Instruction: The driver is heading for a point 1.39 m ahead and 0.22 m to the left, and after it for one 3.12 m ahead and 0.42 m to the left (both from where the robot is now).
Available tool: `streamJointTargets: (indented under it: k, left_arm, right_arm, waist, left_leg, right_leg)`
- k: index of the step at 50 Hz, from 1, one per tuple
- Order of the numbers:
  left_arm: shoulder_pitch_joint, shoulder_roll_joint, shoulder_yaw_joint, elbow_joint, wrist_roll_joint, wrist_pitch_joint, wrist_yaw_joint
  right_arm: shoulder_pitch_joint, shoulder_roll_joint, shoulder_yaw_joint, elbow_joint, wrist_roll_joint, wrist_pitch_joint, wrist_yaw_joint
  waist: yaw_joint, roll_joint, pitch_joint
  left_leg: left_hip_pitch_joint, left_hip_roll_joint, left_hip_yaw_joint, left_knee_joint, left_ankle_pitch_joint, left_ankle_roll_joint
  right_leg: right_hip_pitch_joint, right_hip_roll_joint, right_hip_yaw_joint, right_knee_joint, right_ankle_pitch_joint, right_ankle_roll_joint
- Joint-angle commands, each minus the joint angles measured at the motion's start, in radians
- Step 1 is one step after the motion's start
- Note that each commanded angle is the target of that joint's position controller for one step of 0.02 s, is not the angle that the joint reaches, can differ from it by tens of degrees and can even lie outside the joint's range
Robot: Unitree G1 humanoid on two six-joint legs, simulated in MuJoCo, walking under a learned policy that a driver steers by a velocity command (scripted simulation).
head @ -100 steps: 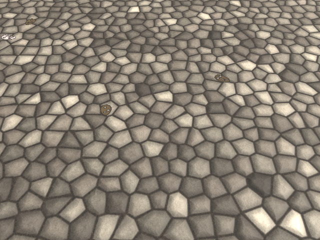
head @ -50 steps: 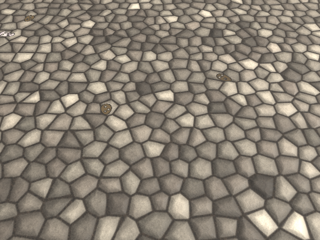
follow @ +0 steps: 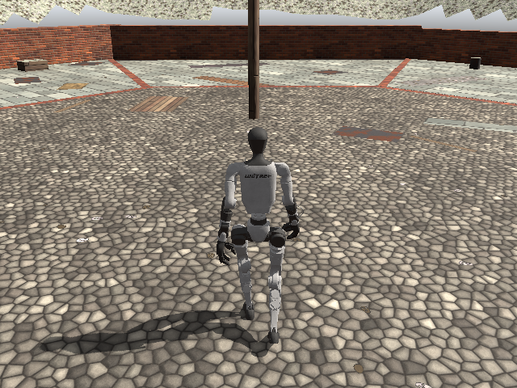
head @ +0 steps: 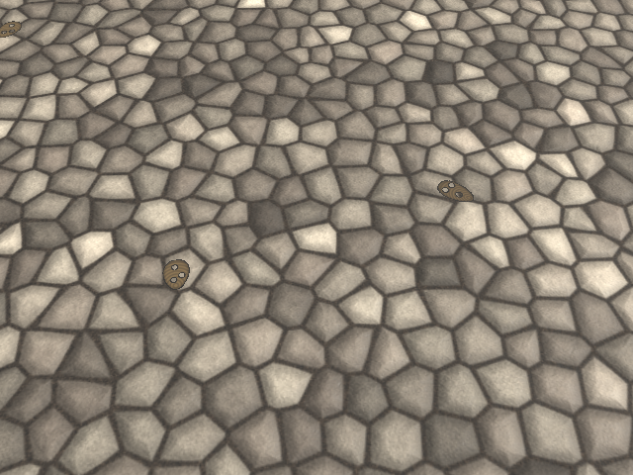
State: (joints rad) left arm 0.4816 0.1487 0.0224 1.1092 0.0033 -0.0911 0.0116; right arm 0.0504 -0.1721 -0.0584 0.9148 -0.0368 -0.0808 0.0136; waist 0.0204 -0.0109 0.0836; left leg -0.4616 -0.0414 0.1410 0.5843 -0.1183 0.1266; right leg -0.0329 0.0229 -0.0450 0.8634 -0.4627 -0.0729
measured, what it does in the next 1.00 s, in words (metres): walks ahead, turning left: right foot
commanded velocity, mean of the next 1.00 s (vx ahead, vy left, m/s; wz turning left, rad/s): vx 0.50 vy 0.00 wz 0.23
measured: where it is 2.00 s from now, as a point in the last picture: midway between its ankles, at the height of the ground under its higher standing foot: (254, 211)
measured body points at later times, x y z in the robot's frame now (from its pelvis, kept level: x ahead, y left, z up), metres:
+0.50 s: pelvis +0.28 -0.02 +0.01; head +0.33 -0.02 +0.46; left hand +0.49 +0.19 -0.10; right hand +0.17 -0.24 -0.13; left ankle +0.11 +0.06 -0.71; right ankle +0.42 -0.11 -0.71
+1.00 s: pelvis +0.55 +0.00 +0.02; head +0.58 +0.01 +0.46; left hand +0.43 +0.21 -0.13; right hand +0.78 -0.16 -0.10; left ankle +0.67 +0.12 -0.69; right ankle +0.43 -0.11 -0.72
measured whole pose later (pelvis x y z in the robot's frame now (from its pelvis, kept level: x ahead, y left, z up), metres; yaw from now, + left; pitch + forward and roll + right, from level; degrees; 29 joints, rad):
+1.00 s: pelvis +0.55 +0.00 +0.02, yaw +16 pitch +1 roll -1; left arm 0.43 0.17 0.05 1.02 0.02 -0.10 0.03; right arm 0.03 -0.18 -0.05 0.84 -0.04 -0.02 0.06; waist 0.04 0.02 0.07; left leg -0.56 0.04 0.14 0.65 -0.09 0.13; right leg 0.11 -0.01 -0.33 0.27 -0.39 0.00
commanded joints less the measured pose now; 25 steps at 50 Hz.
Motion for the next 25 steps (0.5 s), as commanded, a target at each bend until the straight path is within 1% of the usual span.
streamJointTargets:
  k: [1,2,3,4,5,6,8,9,10,12,14,16,19,21,22,23,24,25]
  left_arm:
    - [-0.023,0.119,0.031,-0.103,0.001,-0.009,-0.009]
    - [-0.077,0.112,0.031,-0.114,0.008,-0.014,-0.011]
    - [-0.081,0.093,0.033,-0.11,0.018,-0.007,-0.013]
    - [-0.054,0.07,0.03,-0.106,0.031,0.007,-0.018]
    - [-0.04,0.052,0.029,-0.103,0.035,0.02,-0.023]
    - [-0.049,0.046,0.029,-0.108,0.037,0.029,-0.026]
    - [-0.117,0.056,0.032,-0.134,0.037,0.043,-0.033]
    - [-0.17,0.066,0.033,-0.154,0.037,0.047,-0.036]
    - [-0.223,0.074,0.033,-0.172,0.035,0.049,-0.038]
    - [-0.315,0.079,0.032,-0.204,0.028,0.05,-0.041]
    - [-0.393,0.07,0.026,-0.23,0.021,0.047,-0.044]
    - [-0.456,0.064,0.02,-0.25,0.017,0.044,-0.044]
    - [-0.529,0.07,0.019,-0.276,0.016,0.038,-0.043]
    - [-0.556,0.082,0.022,-0.294,0.018,0.03,-0.041]
    - [-0.543,0.09,0.026,-0.297,0.017,0.025,-0.039]
    - [-0.495,0.101,0.032,-0.287,0.017,0.019,-0.034]
    - [-0.403,0.118,0.041,-0.259,0.017,0.012,-0.027]
    - [-0.24,0.139,0.054,-0.207,0.021,0.002,-0.017]
  right_arm:
    - [0.273,-0.177,-0.051,0.056,0.025,0.012,0.0]
    - [0.227,-0.115,-0.034,0.054,0.023,0.001,0.004]
    - [0.221,-0.081,-0.022,0.064,0.019,-0.008,0.0]
    - [0.234,-0.051,-0.01,0.082,0.021,-0.014,-0.006]
    - [0.261,-0.051,-0.006,0.095,0.02,-0.022,-0.01]
    - [0.289,-0.061,-0.006,0.105,0.02,-0.03,-0.013]
    - [0.32,-0.093,-0.008,0.114,0.022,-0.036,-0.015]
    - [0.34,-0.102,-0.007,0.116,0.023,-0.036,-0.015]
    - [0.362,-0.101,-0.005,0.119,0.024,-0.035,-0.014]
    - [0.399,-0.097,0.0,0.123,0.026,-0.033,-0.013]
    - [0.434,-0.094,0.005,0.128,0.027,-0.033,-0.013]
    - [0.474,-0.098,0.007,0.139,0.026,-0.034,-0.016]
    - [0.52,-0.099,0.009,0.156,0.02,-0.032,-0.023]
    - [0.528,-0.107,0.007,0.163,0.013,-0.029,-0.029]
    - [0.514,-0.115,0.006,0.163,0.011,-0.027,-0.032]
    - [0.487,-0.128,0.003,0.157,0.01,-0.026,-0.034]
    - [0.466,-0.143,-0.001,0.152,0.009,-0.024,-0.035]
    - [0.437,-0.148,-0.002,0.146,0.015,-0.021,-0.031]
  waist:
    - [-0.086,0.07,-0.169]
    - [-0.067,0.001,-0.093]
    - [-0.034,-0.007,-0.059]
    - [-0.002,0.003,-0.05]
    - [0.009,0.022,-0.047]
    - [0.016,0.021,-0.041]
    - [0.02,0.036,-0.019]
    - [0.011,0.043,-0.004]
    - [-0.001,0.047,0.009]
    - [-0.023,0.052,0.023]
    - [-0.044,0.057,0.027]
    - [-0.065,0.074,0.025]
    - [-0.087,0.082,0.033]
    - [-0.085,0.084,0.039]
    - [-0.067,0.086,0.034]
    - [-0.037,0.09,0.011]
    - [0.002,0.098,-0.036]
    - [0.075,0.073,-0.12]
  left_leg:
    - [0.577,0.407,-0.676,-0.364,-0.356,0.2]
    - [0.448,0.367,-0.569,-0.399,-0.235,0.167]
    - [0.365,0.325,-0.479,-0.414,-0.135,0.134]
    - [0.299,0.288,-0.404,-0.431,-0.066,0.108]
    - [0.273,0.279,-0.369,-0.434,0.004,0.107]
    - [0.275,0.269,-0.339,-0.435,0.074,0.109]
    - [0.272,0.245,-0.279,-0.462,0.085,0.102]
    - [0.283,0.24,-0.264,-0.476,0.092,0.098]
    - [0.3,0.231,-0.248,-0.484,0.114,0.09]
    - [0.337,0.214,-0.219,-0.489,0.172,0.077]
    - [0.372,0.2,-0.186,-0.479,0.253,0.059]
    - [0.417,0.203,-0.171,-0.468,0.308,0.052]
    - [0.523,0.226,-0.164,-0.434,0.387,0.059]
    - [0.58,0.252,-0.178,-0.392,0.469,0.068]
    - [0.596,0.261,-0.183,-0.355,0.552,0.066]
    - [0.596,0.26,-0.181,-0.295,0.679,0.057]
    - [0.589,0.251,-0.181,-0.198,0.791,0.046]
    - [0.538,0.217,-0.159,-0.026,0.774,0.028]
  right_leg:
    - [-0.612,-0.038,0.096,0.534,0.108,-0.042]
    - [-0.581,-0.073,0.094,0.47,0.17,-0.044]
    - [-0.532,-0.097,0.095,0.414,0.191,-0.04]
    - [-0.475,-0.113,0.093,0.367,0.196,-0.03]
    - [-0.447,-0.115,0.087,0.335,0.191,-0.02]
    - [-0.456,-0.117,0.077,0.31,0.193,-0.01]
    - [-0.512,-0.131,0.054,0.244,0.241,0.008]
    - [-0.553,-0.139,0.043,0.203,0.28,0.017]
    - [-0.59,-0.145,0.032,0.159,0.319,0.025]
    - [-0.631,-0.143,0.011,0.054,0.389,0.038]
    - [-0.625,-0.126,-0.014,-0.061,0.444,0.044]
    - [-0.611,-0.108,-0.033,-0.148,0.48,0.041]
    - [-0.621,-0.083,-0.051,-0.232,0.466,0.02]
    - [-0.609,-0.07,-0.047,-0.271,0.413,-0.002]
    - [-0.577,-0.057,-0.046,-0.293,0.373,-0.015]
    - [-0.501,-0.032,-0.05,-0.317,0.33,-0.029]
    - [-0.386,0.0,-0.056,-0.34,0.299,-0.043]
    - [-0.186,0.015,-0.061,-0.412,0.352,-0.062]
